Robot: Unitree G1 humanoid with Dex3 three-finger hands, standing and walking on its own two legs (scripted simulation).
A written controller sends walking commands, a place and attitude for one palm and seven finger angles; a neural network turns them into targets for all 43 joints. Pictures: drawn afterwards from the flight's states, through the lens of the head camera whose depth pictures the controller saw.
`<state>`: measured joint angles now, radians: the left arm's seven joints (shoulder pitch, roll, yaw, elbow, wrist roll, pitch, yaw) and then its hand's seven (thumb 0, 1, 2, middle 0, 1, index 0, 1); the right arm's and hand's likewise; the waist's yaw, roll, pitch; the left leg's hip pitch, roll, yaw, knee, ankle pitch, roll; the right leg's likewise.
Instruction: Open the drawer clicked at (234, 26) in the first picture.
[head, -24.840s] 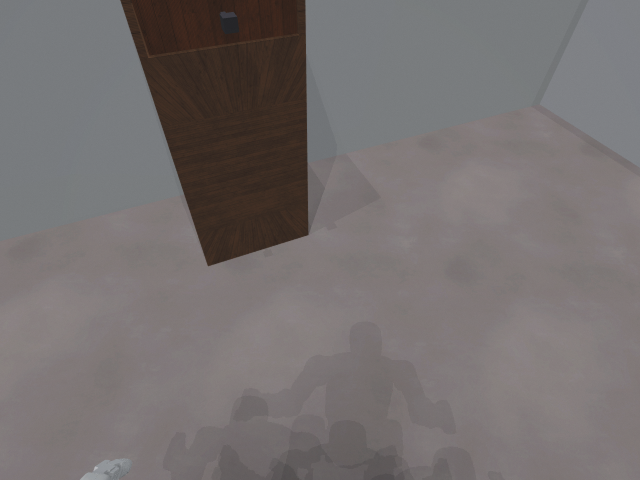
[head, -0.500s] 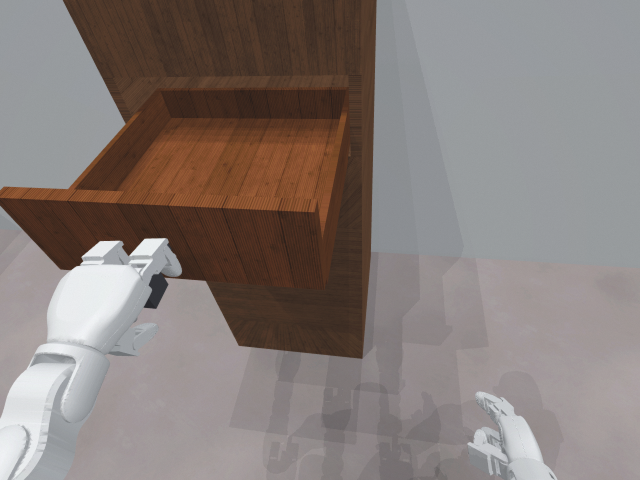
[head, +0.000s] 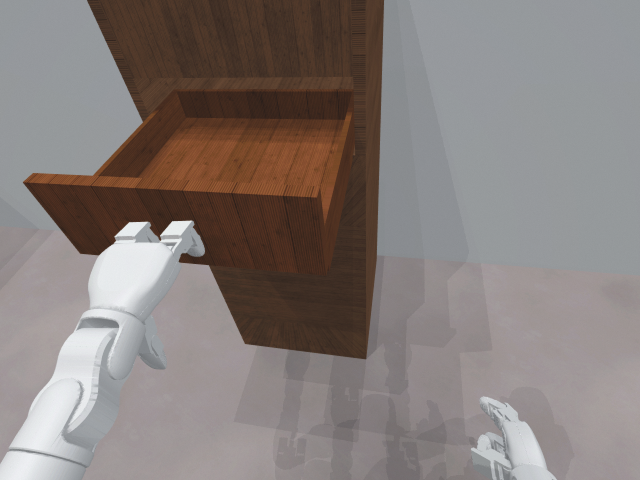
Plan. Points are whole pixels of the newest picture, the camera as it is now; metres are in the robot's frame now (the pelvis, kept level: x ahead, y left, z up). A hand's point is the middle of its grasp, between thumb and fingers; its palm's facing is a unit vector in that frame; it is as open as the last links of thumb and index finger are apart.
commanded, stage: lift the hand off the handle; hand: left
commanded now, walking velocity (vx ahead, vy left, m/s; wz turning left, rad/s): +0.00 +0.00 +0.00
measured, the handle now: (164, 253) +0.33 +0.25 +0.13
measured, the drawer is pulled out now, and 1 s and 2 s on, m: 0.30 0.29 0.29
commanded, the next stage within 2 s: draw the hand back to the body in 1.36 s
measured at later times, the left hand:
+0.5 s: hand (139, 255) +0.29 +0.26 +0.16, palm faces +0.10 -0.01 -0.99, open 13.7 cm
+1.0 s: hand (106, 189) +0.31 +0.26 +0.25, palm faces +0.22 +0.02 -0.98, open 13.7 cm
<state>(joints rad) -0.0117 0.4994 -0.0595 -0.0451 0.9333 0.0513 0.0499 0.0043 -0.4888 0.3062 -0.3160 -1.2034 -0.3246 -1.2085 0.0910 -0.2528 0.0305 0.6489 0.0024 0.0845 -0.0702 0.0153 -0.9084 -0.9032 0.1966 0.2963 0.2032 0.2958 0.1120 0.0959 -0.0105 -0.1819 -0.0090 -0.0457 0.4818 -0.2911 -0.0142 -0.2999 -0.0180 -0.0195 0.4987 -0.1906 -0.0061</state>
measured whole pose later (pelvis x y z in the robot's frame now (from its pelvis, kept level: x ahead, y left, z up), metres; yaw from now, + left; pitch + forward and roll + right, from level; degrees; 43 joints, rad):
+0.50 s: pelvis +0.00 +0.00 +0.00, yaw +0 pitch -2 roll +1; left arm -0.12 0.61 0.01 -0.07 0.83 0.05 -0.10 0.00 -0.49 0.30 -0.32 -1.20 -0.34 -1.22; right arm 0.11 -0.28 0.03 0.63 0.02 0.08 -0.07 0.02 -0.91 -0.90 0.20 0.30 0.20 0.30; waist 0.10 0.11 0.00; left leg -0.15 -0.01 -0.04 0.44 -0.27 -0.01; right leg -0.26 -0.02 -0.02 0.46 -0.17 0.00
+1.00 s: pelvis +0.00 +0.01 +0.00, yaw +0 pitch -1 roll +0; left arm -0.31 0.70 0.05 -0.12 0.76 0.10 -0.22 0.01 -0.50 0.30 -0.33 -1.21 -0.34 -1.22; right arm 0.08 -0.27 0.06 0.62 0.03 0.09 -0.02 0.02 -0.91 -0.90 0.20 0.30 0.20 0.30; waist 0.11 0.12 -0.02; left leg -0.14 -0.02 -0.05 0.42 -0.25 -0.01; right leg -0.25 -0.03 -0.02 0.43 -0.15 0.00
